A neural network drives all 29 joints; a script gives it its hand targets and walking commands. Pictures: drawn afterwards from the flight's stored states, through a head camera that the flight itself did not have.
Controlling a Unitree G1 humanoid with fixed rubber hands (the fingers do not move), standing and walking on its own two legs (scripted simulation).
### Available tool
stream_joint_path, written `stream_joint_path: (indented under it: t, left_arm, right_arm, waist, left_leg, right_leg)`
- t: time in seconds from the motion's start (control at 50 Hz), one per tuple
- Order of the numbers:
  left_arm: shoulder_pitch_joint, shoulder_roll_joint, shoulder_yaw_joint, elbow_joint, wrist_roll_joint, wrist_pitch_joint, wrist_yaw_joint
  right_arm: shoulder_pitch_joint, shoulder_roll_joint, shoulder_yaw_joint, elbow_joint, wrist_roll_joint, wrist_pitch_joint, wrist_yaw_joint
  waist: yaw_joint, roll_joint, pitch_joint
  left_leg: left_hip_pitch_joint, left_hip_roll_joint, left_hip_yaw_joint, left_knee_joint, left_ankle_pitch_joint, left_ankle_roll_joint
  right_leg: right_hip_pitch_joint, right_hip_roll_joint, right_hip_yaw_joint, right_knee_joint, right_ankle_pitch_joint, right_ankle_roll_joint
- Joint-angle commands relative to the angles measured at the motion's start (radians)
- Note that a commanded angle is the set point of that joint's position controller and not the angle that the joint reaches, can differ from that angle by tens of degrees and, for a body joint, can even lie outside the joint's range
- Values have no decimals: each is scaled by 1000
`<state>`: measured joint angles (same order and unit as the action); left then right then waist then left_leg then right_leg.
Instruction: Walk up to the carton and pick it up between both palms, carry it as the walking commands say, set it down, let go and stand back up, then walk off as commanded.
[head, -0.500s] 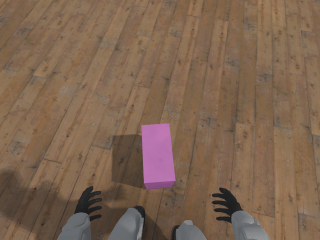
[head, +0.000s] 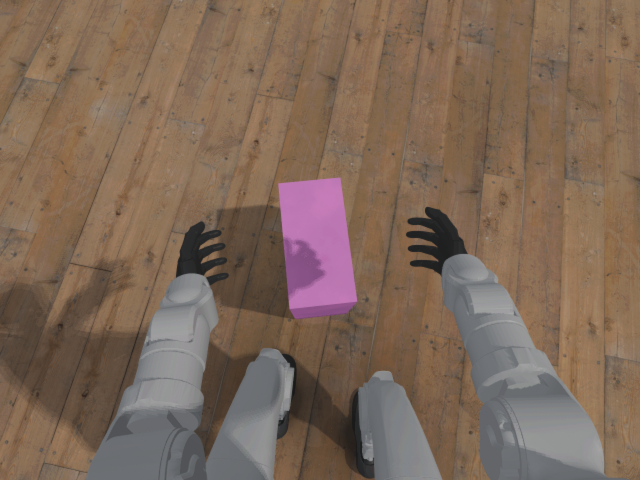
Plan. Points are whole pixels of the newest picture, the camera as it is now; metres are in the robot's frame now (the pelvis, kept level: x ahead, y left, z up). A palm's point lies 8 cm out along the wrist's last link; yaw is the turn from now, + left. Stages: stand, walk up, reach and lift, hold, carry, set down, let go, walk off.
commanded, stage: reach and lift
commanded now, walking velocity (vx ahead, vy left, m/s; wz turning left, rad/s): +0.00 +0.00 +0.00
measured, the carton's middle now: (315, 255) +0.50 +0.05 -0.54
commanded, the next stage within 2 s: none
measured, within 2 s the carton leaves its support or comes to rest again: neither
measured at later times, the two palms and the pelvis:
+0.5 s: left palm (217, 216) +0.44 +0.19 -0.13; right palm (428, 203) +0.50 -0.12 -0.15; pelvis +0.02 +0.00 -0.02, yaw -3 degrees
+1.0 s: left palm (230, 244) +0.44 +0.21 -0.30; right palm (385, 224) +0.51 -0.08 -0.30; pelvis -0.02 +0.00 -0.13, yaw -2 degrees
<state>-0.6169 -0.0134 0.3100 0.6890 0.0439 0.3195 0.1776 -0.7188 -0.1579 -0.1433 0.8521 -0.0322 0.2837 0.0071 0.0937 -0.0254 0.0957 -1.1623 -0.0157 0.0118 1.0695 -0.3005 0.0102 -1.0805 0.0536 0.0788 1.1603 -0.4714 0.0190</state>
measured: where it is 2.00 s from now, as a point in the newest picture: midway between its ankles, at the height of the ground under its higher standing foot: (319, 428)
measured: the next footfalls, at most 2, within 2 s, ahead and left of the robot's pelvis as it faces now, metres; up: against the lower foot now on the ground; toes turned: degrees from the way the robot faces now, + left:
none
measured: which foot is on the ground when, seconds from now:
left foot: down 0.00-1.00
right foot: down 0.00-1.00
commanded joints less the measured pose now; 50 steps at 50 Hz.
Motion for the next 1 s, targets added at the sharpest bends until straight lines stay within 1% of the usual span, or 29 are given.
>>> stream_joint_path:
  t: [0.0, 0.06, 0.08, 0.12, 0.16, 0.18, 0.26, 0.28, 0.32, 0.4, 0.42, 0.44, 0.46, 0.5, 0.54, 0.62, 0.64, 0.66, 0.7, 0.72, 0.76, 0.78, 0.8, 0.82, 0.84, 0.86, 0.88, 0.92, 0.98]
  left_arm:
    - [-215, 21, -27, -154, -21, -198, 0]
    - [-204, 37, -21, -170, -22, -263, -14]
    - [-212, 42, -10, -166, -14, -273, -19]
    - [-236, 48, -1, -155, -4, -281, -24]
    - [-257, 55, 30, -178, 19, -296, -26]
    - [-287, 53, 33, -168, 24, -297, -30]
    - [-262, 31, 102, -107, 62, -318, -53]
    - [-303, 1, 78, -117, 43, -310, -53]
    - [-322, 27, 120, -85, 58, -310, -65]
    - [-337, 97, 182, -42, 36, -313, -94]
    - [-345, 100, 186, -13, 33, -311, -102]
    - [-357, 120, 210, 0, 33, -312, -107]
    - [-371, 136, 220, 12, 32, -312, -111]
    - [-396, 169, 243, 13, 30, -312, -119]
    - [-440, 184, 236, 14, 15, -316, -128]
    - [-523, 204, 234, 49, 16, -312, -130]
    - [-524, 186, 225, 84, 15, -309, -131]
    - [-549, 188, 219, 87, 11, -307, -128]
    - [-604, 192, 208, 91, 22, -307, -116]
    - [-654, 199, 206, 86, 17, -305, -108]
    - [-697, 180, 163, 53, 3, -307, -93]
    - [-723, 187, 164, 38, -3, -302, -83]
    - [-725, 183, 156, 43, -1, -298, -75]
    - [-733, 173, 139, -7, -19, -296, -66]
    - [-723, 178, 135, -3, -13, -290, -59]
    - [-702, 178, 134, 17, -12, -286, -54]
    - [-699, 189, 134, -5, -17, -286, -47]
    - [-680, 185, 105, -21, -31, -280, -39]
    - [-696, 193, 76, -110, -49, -276, -22]
  right_arm:
    - [-340, -58, 5, -159, -3, -179, -31]
    - [-296, -50, -4, -142, -6, -233, -47]
    - [-299, -37, 7, -115, -11, -239, -51]
    - [-311, -40, -17, -99, -24, -248, -60]
    - [-348, -42, -18, -101, -39, -259, -69]
    - [-346, -28, -23, -60, -40, -259, -73]
    - [-356, -10, -32, -63, -56, -290, -94]
    - [-420, -64, -66, -90, -68, -293, -90]
    - [-462, -31, -31, -88, -64, -287, -95]
    - [-575, 5, 4, -136, -91, -267, -100]
    - [-585, 16, 6, -132, -92, -262, -99]
    - [-609, 38, 25, -129, -90, -252, -100]
    - [-619, 34, 18, -102, -106, -245, -101]
    - [-656, 30, 26, -115, -108, -236, -105]
    - [-646, 42, 28, -58, -117, -224, -109]
    - [-692, 32, 4, 28, -130, -210, -119]
    - [-696, 43, 17, 56, -118, -210, -118]
    - [-722, 18, 4, 73, -119, -210, -119]
    - [-756, 0, -8, 100, -94, -212, -120]
    - [-801, -13, -6, 96, -80, -211, -122]
    - [-838, -33, 2, 58, -42, -218, -127]
    - [-882, -54, 3, 19, -30, -220, -130]
    - [-870, -63, -4, 32, -27, -219, -134]
    - [-881, -86, -7, -26, -25, -220, -142]
    - [-871, -94, -7, -51, -21, -220, -148]
    - [-844, -109, -15, -15, -38, -217, -151]
    - [-830, -113, -4, -31, -35, -213, -154]
    - [-808, -143, -13, -50, -45, -210, -156]
    - [-834, -173, 15, -149, -35, -204, -151]
  waist:
    - [14, -40, -876]
    - [7, -16, -1002]
    - [23, -19, -990]
    - [0, 6, -992]
    - [22, 5, -1019]
    - [15, 28, -1005]
    - [46, 56, -1052]
    - [5, 77, -1076]
    - [67, 47, -1109]
    - [106, -128, -1134]
    - [103, -147, -1117]
    - [128, -167, -1099]
    - [121, -201, -1085]
    - [140, -236, -1076]
    - [123, -258, -1049]
    - [110, -208, -960]
    - [120, -189, -927]
    - [108, -183, -927]
    - [116, -103, -904]
    - [121, -103, -907]
    - [106, -45, -1001]
    - [109, -55, -1049]
    - [101, -26, -1083]
    - [74, -30, -1182]
    - [72, -4, -1230]
    - [61, -19, -1237]
    - [68, -18, -1287]
    - [46, -9, -1334]
    - [54, -16, -1454]
  left_leg:
    - [563, -44, 11, 1, 371, -54]
    - [671, -36, -28, 37, 654, -66]
    - [666, -34, -35, 35, 689, -66]
    - [702, -26, -59, 40, 769, -75]
    - [678, -32, -57, 50, 796, -82]
    - [660, -31, -56, 44, 807, -87]
    - [631, -26, -59, 50, 878, -81]
    - [664, -29, -65, 47, 878, -92]
    - [585, -34, -34, 41, 837, -83]
    - [306, -65, 35, 33, 685, -65]
    - [239, -64, 44, 22, 634, -65]
    - [169, -67, 53, 21, 593, -61]
    - [100, -67, 62, 22, 548, -64]
    - [44, -67, 72, 24, 487, -62]
    - [-5, -65, 77, 47, 429, -63]
    - [-59, -66, 91, 114, 288, -73]
    - [-58, -68, 90, 125, 258, -74]
    - [-79, -69, 88, 151, 226, -79]
    - [-100, -69, 90, 188, 151, -87]
    - [-109, -69, 86, 222, 128, -89]
    - [-54, -72, 81, 266, 147, -99]
    - [-29, -73, 80, 293, 154, -98]
    - [-26, -75, 84, 313, 158, -103]
    - [33, -77, 79, 339, 204, -106]
    - [67, -79, 78, 362, 246, -107]
    - [53, -79, 75, 388, 262, -109]
    - [52, -81, 82, 416, 290, -111]
    - [76, -81, 71, 447, 340, -111]
    - [126, -83, 65, 493, 404, -111]
  right_leg:
    - [8, 39, -63, -153, 244, 2]
    - [-59, 58, -62, -142, 392, 9]
    - [-92, 60, -55, -146, 397, 11]
    - [-178, 68, -53, -143, 401, 14]
    - [-201, 73, -43, -135, 413, 18]
    - [-224, 75, -45, -131, 419, 18]
    - [-288, 69, -33, -144, 438, 28]
    - [-307, 79, -50, -141, 432, 23]
    - [-244, 75, -35, -147, 439, 31]
    - [-7, 74, -23, -139, 526, 49]
    - [19, 69, -24, -136, 532, 52]
    - [39, 58, -9, -127, 538, 53]
    - [56, 55, -9, -122, 540, 58]
    - [83, 46, -4, -120, 511, 63]
    - [41, 44, -11, -103, 455, 66]
    - [-160, 49, -30, -43, 237, 61]
    - [-225, 51, -36, -27, 181, 61]
    - [-272, 54, -44, -2, 136, 60]
    - [-374, 55, -47, 51, 49, 52]
    - [-417, 57, -47, 78, 14, 53]
    - [-442, 64, -60, 125, 17, 50]
    - [-456, 69, -71, 151, 8, 52]
    - [-455, 69, -74, 169, 10, 50]
    - [-434, 75, -88, 191, 48, 51]
    - [-447, 80, -92, 213, 68, 53]
    - [-461, 82, -103, 241, 77, 57]
    - [-431, 82, -96, 261, 111, 59]
    - [-458, 90, -113, 308, 147, 61]
    - [-418, 97, -122, 374, 193, 58]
